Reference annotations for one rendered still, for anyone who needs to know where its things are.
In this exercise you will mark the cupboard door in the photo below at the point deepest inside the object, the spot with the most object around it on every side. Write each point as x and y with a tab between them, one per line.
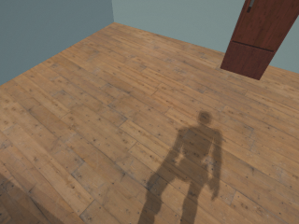
265	23

